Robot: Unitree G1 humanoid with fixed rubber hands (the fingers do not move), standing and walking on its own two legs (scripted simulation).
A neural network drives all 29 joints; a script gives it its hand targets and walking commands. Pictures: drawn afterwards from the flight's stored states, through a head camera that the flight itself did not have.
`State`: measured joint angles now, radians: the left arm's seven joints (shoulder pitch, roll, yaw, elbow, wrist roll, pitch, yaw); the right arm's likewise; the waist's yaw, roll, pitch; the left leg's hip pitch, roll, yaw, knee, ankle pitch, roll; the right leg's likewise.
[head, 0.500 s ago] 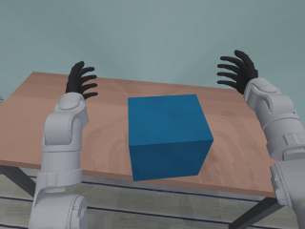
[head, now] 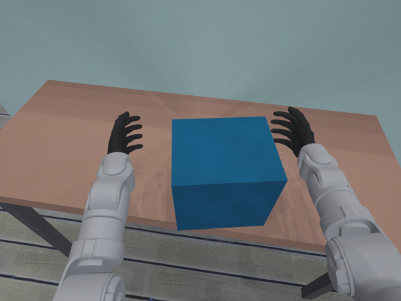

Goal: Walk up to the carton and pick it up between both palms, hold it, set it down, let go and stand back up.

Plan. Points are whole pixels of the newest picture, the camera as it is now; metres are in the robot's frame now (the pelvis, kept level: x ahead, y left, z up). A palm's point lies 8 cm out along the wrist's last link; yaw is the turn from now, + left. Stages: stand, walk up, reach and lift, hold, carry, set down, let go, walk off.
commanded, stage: reach and lift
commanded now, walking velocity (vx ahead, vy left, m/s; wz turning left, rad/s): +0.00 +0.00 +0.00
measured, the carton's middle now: (220, 175) +0.38 +0.00 +0.02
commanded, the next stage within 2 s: none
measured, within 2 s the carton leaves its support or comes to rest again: neither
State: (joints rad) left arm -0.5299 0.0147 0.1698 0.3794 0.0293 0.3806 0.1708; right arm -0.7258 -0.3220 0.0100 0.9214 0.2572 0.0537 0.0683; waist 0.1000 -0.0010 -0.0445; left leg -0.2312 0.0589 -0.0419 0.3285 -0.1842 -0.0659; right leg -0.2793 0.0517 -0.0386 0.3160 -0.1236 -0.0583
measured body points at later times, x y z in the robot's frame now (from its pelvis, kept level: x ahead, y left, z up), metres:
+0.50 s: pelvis +0.00 +0.00 +0.00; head +0.03 +0.01 +0.45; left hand +0.38 +0.18 +0.10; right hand +0.45 -0.14 +0.10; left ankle -0.01 +0.16 -0.75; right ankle +0.02 -0.08 -0.75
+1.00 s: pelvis +0.00 -0.01 +0.00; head +0.03 +0.00 +0.45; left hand +0.39 +0.15 +0.10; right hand +0.45 -0.14 +0.10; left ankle -0.01 +0.16 -0.75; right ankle +0.02 -0.08 -0.75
